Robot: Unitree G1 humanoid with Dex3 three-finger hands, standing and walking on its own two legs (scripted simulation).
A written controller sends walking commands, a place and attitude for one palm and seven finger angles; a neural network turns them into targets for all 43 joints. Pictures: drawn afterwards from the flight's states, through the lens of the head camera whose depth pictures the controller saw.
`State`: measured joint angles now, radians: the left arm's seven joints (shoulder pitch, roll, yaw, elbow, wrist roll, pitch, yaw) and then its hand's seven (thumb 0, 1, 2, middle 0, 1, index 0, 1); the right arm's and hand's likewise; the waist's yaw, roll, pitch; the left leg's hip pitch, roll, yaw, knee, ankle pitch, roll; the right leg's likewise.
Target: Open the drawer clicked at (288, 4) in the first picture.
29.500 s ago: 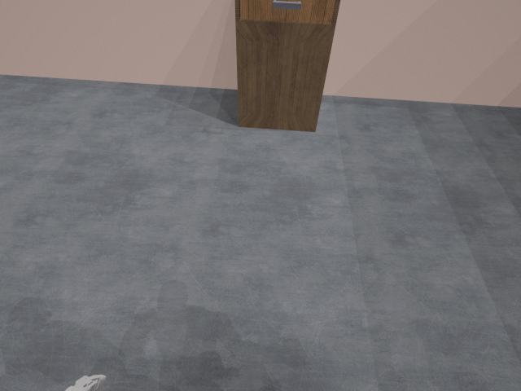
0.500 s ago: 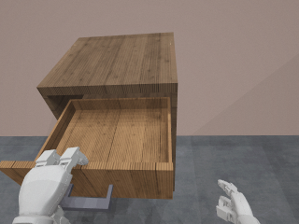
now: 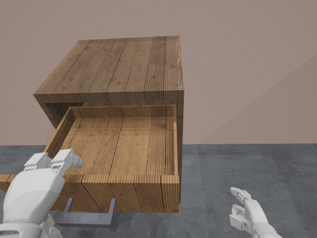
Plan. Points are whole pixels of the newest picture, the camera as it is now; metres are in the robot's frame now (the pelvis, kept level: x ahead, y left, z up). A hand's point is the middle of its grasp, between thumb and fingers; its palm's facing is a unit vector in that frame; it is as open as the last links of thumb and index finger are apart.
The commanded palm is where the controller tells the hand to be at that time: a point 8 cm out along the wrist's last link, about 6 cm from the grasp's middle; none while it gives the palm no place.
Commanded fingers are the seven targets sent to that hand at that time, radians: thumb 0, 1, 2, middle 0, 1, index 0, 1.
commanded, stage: draw the hand back to the body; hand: left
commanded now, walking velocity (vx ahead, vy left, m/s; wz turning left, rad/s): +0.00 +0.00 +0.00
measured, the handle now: (89, 210) +0.17 +0.23 -0.02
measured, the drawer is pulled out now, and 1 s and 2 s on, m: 0.29 0.29 0.29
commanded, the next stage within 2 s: step back with the hand held close in 1.50 s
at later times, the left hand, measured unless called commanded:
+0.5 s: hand (44, 193) +0.15 +0.26 +0.13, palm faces +0.10 -0.09 -0.99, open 13.8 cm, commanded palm +0.11 +0.26 +0.18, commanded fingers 0.00 -0.47 0.31 -0.30 -1.18 -0.30 -1.18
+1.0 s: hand (60, 170) +0.19 +0.23 +0.16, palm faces +0.36 -0.84 -0.40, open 11.3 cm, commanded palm +0.12 +0.28 +0.18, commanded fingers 0.00 0.41 0.69 -0.23 -0.62 -0.23 -0.62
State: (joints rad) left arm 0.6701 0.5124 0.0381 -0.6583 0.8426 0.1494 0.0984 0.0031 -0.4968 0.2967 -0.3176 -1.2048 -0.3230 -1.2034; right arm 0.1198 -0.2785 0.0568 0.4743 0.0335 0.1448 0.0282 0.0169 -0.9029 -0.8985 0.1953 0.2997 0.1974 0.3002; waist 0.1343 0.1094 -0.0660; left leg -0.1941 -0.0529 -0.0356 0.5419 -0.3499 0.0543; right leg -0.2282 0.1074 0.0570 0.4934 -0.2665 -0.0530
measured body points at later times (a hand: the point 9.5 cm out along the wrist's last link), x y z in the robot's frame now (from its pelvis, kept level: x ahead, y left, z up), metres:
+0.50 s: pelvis -0.01 +0.01 +0.00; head -0.02 -0.03 +0.45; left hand +0.14 +0.26 +0.18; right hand +0.22 -0.19 -0.08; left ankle -0.04 +0.08 -0.73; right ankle -0.01 -0.09 -0.73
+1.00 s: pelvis +0.01 +0.00 +0.00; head +0.01 -0.02 +0.45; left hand +0.16 +0.28 +0.18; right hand +0.21 -0.20 -0.08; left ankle -0.04 +0.08 -0.73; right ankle -0.01 -0.09 -0.73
